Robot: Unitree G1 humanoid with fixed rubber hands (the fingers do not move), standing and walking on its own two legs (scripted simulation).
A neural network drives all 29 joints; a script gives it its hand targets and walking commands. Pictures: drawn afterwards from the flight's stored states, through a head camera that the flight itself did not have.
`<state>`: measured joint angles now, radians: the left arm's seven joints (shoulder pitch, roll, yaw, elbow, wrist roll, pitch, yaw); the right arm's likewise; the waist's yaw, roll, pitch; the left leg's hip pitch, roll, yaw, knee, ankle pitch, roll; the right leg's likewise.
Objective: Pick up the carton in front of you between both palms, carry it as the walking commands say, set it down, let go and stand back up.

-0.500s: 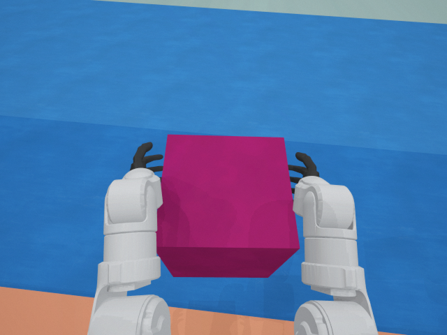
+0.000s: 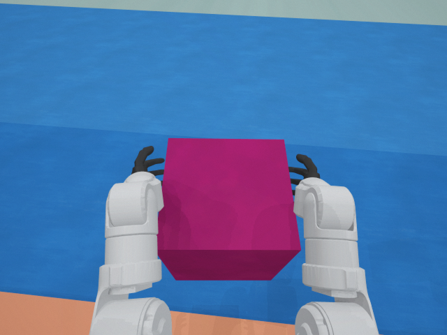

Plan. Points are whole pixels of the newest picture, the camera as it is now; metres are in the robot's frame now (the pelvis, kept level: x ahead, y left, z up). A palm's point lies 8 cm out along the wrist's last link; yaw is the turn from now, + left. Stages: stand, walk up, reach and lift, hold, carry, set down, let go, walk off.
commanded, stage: carry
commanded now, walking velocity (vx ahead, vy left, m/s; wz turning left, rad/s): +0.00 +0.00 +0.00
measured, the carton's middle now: (224, 216) +0.36 +0.01 +0.03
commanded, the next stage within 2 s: none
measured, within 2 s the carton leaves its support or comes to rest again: neither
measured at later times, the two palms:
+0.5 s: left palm (148, 186) +0.34 +0.14 +0.14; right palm (315, 194) +0.33 -0.14 +0.13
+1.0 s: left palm (148, 185) +0.34 +0.14 +0.14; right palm (314, 193) +0.34 -0.14 +0.13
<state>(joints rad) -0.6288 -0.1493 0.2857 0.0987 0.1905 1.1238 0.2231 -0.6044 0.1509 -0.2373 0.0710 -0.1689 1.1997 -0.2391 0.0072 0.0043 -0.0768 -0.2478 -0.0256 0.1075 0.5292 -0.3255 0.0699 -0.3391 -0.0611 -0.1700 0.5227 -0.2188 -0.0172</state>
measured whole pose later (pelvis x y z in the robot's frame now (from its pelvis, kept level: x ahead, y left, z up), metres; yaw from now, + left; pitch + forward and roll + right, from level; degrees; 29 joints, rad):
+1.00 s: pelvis +0.00 -0.01 +0.00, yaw +0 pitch +2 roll +0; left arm -0.64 -0.14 0.28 0.10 0.19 1.13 0.23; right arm -0.61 0.16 -0.24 0.08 -0.17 1.19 -0.24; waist 0.01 0.01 -0.07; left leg -0.26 -0.01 0.10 0.53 -0.32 0.05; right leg -0.34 -0.05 -0.18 0.51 -0.21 -0.04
